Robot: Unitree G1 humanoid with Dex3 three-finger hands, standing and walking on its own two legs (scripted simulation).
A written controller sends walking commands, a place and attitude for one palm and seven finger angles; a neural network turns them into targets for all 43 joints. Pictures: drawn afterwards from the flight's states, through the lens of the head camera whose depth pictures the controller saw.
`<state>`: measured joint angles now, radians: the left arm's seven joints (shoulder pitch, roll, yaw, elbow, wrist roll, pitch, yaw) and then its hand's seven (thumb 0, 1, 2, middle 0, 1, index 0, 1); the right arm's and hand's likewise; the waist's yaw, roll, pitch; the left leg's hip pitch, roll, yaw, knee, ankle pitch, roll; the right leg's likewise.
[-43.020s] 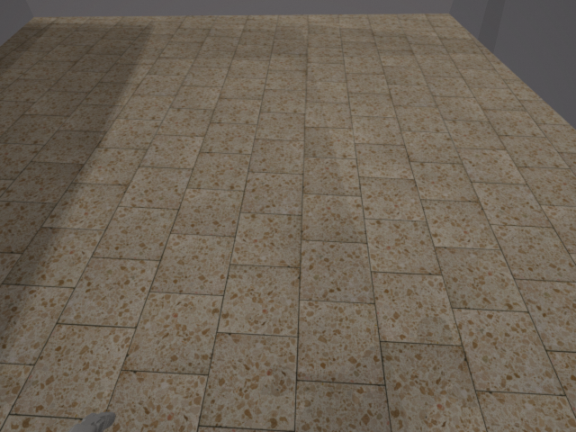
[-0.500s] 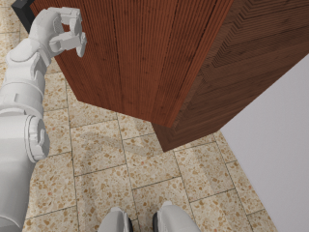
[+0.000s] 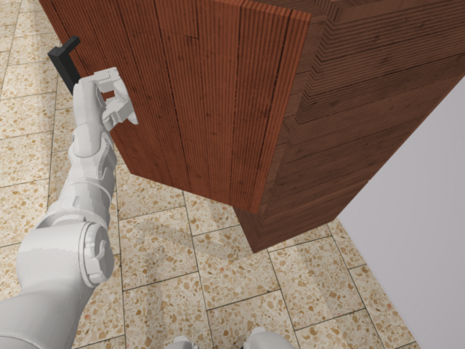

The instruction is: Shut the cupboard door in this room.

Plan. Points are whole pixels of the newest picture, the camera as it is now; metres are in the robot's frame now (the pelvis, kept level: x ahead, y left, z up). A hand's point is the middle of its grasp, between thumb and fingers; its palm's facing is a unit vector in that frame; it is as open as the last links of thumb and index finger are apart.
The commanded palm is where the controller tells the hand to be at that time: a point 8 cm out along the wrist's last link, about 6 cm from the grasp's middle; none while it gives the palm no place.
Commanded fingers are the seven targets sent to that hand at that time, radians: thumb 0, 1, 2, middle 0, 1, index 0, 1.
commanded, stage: pull the fist back off the door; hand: left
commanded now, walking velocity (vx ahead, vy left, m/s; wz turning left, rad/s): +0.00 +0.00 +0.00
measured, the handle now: (80, 74) +0.61 +0.22 +0.10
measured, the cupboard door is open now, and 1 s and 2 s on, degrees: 49 49 49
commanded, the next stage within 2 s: draw the hand back to the body in 0.40 s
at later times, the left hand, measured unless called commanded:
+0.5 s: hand (124, 135) +0.45 +0.13 +0.10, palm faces +0.06 -1.00 +0.00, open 3.1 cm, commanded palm +0.42 +0.17 +0.10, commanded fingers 0.00 0.90 0.90 -1.30 -1.50 -1.30 -1.50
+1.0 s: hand (58, 191) +0.33 +0.19 +0.15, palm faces +0.06 -1.00 -0.01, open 3.1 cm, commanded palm +0.29 +0.23 +0.15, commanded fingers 0.00 0.90 0.90 -1.16 -1.35 -1.16 -1.35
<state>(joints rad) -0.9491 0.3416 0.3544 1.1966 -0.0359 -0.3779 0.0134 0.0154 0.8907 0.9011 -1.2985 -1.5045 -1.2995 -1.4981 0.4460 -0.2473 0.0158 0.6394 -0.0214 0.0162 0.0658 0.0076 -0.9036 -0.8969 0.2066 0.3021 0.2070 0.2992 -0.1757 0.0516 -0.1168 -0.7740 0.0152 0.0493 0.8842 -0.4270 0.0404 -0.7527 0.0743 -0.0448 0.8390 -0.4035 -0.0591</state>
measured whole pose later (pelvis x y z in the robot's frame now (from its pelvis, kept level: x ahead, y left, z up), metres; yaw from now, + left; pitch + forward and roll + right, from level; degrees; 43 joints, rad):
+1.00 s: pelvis -0.01 +0.01 +0.03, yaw +2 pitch +4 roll -1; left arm -0.23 0.24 0.15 0.35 -0.23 -0.17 -0.12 0.02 0.90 0.90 -1.29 -1.50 -1.29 -1.49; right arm 0.26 -0.27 0.02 0.60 0.07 -0.04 -0.04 0.02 -0.90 -0.90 0.20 0.30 0.20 0.30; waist -0.01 0.04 -0.07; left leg -0.41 -0.02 0.04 0.68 -0.34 0.05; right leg -0.39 0.04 -0.04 0.65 -0.33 -0.04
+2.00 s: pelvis +0.00 +0.02 +0.05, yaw +3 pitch -4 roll -1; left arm 0.47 0.34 0.32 -0.37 -0.08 -0.07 0.10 0.01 0.89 0.90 -0.23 -0.33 -0.23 -0.32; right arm 0.19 -0.23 0.01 0.63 0.02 -0.07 -0.07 0.02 -0.90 -0.90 0.20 0.30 0.21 0.30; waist 0.07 0.08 0.00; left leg -0.12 -0.05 0.03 0.42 -0.24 0.06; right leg -0.09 0.03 -0.04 0.39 -0.24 -0.03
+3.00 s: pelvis -0.07 +0.05 +0.03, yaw +1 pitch -1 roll -2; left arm 0.48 0.40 0.44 -0.46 -0.02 -0.21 0.13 0.01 0.89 0.90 -0.21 -0.31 -0.21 -0.30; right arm 0.23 -0.23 0.00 0.54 0.01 -0.01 -0.08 0.02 -0.90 -0.90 0.21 0.30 0.21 0.30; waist 0.02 0.01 0.02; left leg -0.41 -0.05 0.08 0.66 -0.25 0.12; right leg -0.38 0.02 0.02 0.63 -0.24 0.02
